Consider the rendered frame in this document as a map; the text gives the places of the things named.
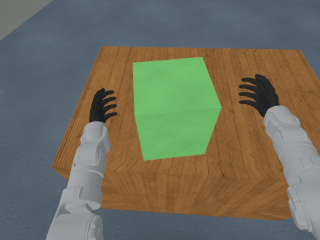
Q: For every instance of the left robot hand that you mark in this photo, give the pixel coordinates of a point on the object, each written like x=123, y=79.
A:
x=97, y=111

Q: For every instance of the left robot forearm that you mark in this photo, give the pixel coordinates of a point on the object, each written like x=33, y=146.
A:
x=83, y=193

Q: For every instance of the robot left upper arm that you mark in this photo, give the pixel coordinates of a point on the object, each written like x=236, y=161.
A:
x=77, y=226

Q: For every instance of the right robot forearm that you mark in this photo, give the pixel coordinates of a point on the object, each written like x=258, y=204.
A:
x=296, y=152

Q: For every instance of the pedestal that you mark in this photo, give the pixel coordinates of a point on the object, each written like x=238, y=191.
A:
x=240, y=174

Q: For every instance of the carton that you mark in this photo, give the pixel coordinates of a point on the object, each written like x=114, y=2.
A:
x=175, y=107

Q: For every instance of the robot right upper arm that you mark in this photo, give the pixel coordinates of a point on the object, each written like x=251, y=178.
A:
x=304, y=204

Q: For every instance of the right robot hand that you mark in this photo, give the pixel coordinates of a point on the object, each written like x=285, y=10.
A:
x=264, y=95

